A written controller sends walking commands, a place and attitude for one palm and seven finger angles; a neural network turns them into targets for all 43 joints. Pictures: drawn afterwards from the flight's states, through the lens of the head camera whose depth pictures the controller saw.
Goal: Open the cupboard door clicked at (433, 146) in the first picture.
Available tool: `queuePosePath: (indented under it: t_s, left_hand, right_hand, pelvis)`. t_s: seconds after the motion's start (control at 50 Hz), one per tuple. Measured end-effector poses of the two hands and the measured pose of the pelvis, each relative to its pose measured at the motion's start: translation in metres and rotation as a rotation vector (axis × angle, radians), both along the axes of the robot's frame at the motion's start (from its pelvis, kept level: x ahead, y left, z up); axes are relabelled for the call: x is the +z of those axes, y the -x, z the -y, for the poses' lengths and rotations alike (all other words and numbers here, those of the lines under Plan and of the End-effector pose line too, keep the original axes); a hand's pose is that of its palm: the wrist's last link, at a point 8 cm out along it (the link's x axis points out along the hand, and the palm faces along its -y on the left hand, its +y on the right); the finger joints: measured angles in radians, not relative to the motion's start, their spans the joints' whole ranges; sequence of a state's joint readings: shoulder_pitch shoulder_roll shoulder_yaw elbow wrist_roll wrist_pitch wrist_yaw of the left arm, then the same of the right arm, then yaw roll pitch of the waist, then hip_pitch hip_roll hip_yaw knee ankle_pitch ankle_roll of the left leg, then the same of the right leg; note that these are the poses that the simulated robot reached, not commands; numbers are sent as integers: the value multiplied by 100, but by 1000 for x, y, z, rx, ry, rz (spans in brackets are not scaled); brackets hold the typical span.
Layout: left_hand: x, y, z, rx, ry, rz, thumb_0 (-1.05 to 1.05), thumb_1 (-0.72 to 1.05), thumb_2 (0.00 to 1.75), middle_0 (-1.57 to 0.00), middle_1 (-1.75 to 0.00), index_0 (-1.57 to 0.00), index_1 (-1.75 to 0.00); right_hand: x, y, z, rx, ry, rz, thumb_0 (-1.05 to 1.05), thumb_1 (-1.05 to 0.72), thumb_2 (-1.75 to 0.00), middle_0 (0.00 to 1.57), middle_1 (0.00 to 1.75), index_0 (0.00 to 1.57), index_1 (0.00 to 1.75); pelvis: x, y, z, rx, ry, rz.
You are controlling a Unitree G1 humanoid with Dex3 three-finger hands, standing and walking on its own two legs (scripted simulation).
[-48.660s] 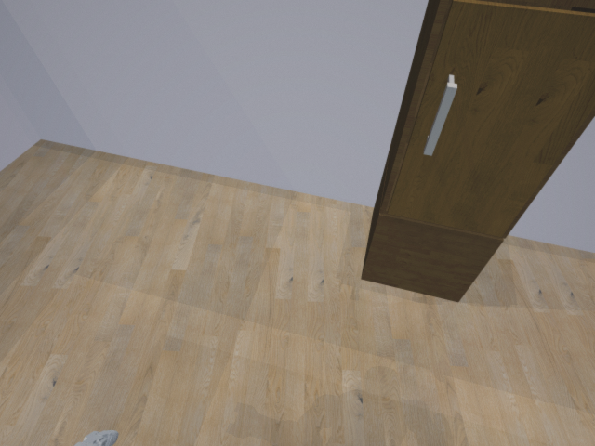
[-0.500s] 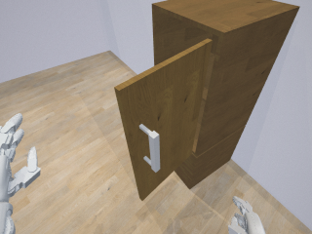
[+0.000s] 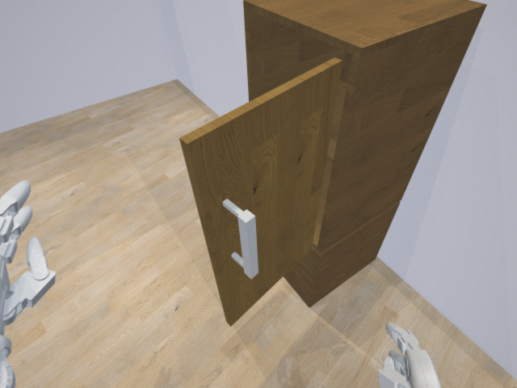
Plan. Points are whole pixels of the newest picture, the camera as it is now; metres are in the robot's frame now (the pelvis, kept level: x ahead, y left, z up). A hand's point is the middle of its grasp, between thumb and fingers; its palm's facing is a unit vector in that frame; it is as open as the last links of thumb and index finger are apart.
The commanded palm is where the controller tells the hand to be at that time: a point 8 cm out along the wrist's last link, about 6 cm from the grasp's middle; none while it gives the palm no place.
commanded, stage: step back with the hand held close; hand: left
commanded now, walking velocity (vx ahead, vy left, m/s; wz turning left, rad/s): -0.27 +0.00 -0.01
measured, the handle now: (241, 240) +0.36 +0.07 +0.02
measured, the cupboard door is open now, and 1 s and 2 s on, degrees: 100 100 100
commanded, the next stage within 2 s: stop stepping back and stand still in 1.00 s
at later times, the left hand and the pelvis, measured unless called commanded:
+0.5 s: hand out of the picture +0.13 +0.29 +0.15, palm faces +0.38 -0.77 -0.51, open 7.4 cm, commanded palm +0.07 +0.33 +0.17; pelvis -0.07 +0.03 -0.01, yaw +0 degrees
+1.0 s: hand out of the picture +0.04 +0.31 +0.17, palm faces +0.45 -0.76 -0.46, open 7.4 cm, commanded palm -0.03 +0.34 +0.17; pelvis -0.16 +0.04 -0.02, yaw +2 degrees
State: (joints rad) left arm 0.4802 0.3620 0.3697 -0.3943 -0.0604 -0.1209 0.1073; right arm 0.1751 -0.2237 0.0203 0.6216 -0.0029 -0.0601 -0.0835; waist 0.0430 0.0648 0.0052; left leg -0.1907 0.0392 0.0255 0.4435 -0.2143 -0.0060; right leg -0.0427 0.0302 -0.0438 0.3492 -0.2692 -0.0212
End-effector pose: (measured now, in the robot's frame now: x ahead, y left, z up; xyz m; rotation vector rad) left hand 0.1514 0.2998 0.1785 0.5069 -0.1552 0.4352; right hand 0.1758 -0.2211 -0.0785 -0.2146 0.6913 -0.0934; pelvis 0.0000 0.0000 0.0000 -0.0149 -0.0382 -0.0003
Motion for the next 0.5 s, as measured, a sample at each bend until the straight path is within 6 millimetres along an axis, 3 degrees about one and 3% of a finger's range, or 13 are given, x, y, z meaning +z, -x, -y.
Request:
queuePosePath:
  t_s: [0.22, 0.5]
  left_hand:
    - [-11, 10, -4, -83, -39, -104, 2, 89, 90, -22, -30, -21, -30]
    - [-8, 61, -30, -77, -90, -6, 2, 89, 90, -22, -30, -21, -30]
  right_hand:
    - [2, 31, 9, -105, 31, -42, 2, -90, -90, 20, 30, 20, 30]
    - [-1, 92, -16, -83, 58, -51, 2, -90, -90, 20, 30, 20, 30]
  pelvis:
    - [-2, 24, -15, -23, 2, -41]
    - [-10, 75, -33, -8, 22, -34]
